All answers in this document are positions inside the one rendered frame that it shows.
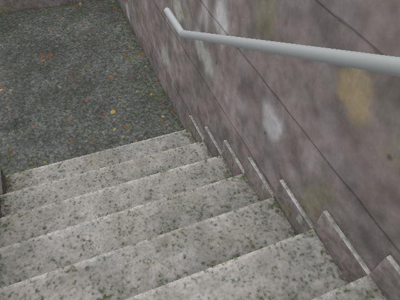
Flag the stairs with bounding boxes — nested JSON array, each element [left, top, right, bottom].
[[0, 129, 387, 300]]

